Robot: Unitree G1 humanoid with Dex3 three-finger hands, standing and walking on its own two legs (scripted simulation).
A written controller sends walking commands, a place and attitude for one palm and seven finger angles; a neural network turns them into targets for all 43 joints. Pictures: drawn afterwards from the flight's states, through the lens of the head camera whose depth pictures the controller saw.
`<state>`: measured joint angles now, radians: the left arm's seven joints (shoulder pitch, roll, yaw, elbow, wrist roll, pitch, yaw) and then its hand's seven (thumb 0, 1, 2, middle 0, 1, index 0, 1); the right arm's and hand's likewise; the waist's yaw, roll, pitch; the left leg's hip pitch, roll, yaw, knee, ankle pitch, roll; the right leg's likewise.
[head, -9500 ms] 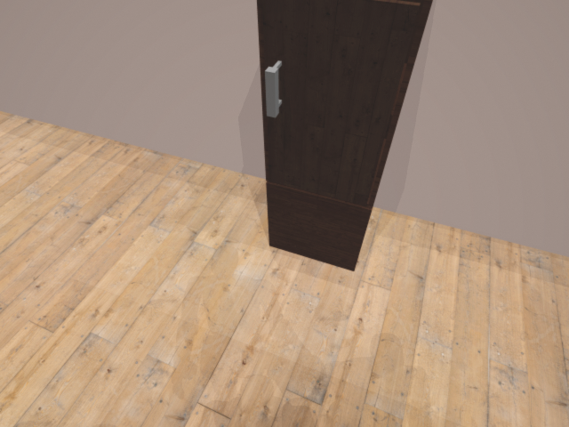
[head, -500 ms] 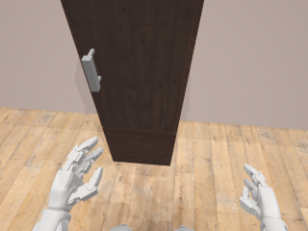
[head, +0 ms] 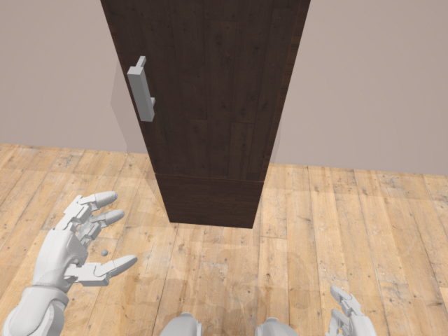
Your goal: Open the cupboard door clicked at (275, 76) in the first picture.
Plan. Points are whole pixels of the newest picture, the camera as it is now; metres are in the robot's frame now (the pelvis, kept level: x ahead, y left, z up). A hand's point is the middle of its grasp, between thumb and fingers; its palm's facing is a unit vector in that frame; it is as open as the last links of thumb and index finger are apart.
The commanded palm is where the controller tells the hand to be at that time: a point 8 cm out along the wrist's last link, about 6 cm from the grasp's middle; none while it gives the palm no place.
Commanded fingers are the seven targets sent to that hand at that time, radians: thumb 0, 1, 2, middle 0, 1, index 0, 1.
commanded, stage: raise the hand with hooked fingers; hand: left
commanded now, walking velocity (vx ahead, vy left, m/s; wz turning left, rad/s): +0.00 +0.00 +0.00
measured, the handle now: (144, 89) +0.59 +0.21 +0.09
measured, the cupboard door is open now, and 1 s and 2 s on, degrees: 0 0 0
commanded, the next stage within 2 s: move the hooked fingers beside the handle in 1.24 s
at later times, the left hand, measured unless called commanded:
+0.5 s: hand (69, 215) +0.28 +0.25 +0.09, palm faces +0.00 -1.00 -0.06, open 13.8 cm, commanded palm +0.26 +0.31 +0.10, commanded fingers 0.00 -0.50 0.30 -0.30 -1.20 -0.30 -1.20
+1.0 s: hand (65, 189) +0.32 +0.27 +0.11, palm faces -0.02 -1.00 -0.02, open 14.0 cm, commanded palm +0.29 +0.31 +0.11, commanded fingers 0.00 -0.50 0.30 -0.30 -1.20 -0.30 -1.20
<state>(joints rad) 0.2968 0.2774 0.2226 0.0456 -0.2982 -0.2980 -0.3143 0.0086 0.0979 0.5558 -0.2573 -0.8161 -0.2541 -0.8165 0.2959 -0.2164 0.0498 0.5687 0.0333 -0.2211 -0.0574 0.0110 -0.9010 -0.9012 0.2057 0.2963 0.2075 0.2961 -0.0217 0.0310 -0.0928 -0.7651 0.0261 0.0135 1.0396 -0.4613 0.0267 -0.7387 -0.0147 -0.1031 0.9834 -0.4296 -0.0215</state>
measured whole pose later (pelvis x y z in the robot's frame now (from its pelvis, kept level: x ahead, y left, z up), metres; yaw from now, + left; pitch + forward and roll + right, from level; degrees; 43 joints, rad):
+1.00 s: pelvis +0.02 +0.00 +0.03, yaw -1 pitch +7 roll -1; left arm -0.06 0.43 0.44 0.45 -0.36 -0.24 -0.55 -0.01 -0.50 0.30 -0.30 -1.20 -0.30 -1.20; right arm 0.29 -0.30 0.04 0.57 0.05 -0.21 -0.08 0.01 -0.90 -0.90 0.20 0.30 0.20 0.30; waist -0.01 0.02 -0.05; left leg -0.55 0.03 0.03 0.82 -0.40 0.02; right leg -0.53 0.00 -0.08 0.77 -0.37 -0.02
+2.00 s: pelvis +0.02 +0.00 +0.02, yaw -1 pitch +11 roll -1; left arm -0.46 0.54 0.48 0.88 -0.26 -0.31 -0.55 -0.01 -0.50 0.30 -0.30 -1.20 -0.30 -1.20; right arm 0.36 -0.31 0.05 0.60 0.04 -0.11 -0.07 0.01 -0.90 -0.90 0.20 0.30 0.20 0.30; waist -0.06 0.01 -0.06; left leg -0.66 0.04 0.04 0.87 -0.40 0.02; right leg -0.65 0.01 -0.07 0.82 -0.37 -0.02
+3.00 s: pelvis +0.02 +0.02 +0.00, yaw -3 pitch +22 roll -4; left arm -1.00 0.83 0.53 1.29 -0.08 -0.31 -0.52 -0.01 -0.50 0.30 -0.30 -1.20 -0.30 -1.20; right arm 0.42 -0.31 0.08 0.59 0.00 0.08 -0.04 0.00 -0.90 -0.90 0.20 0.30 0.21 0.30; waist -0.21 0.01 -0.06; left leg -0.93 0.06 0.03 1.00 -0.45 0.05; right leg -0.89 0.02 -0.08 0.88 -0.37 0.00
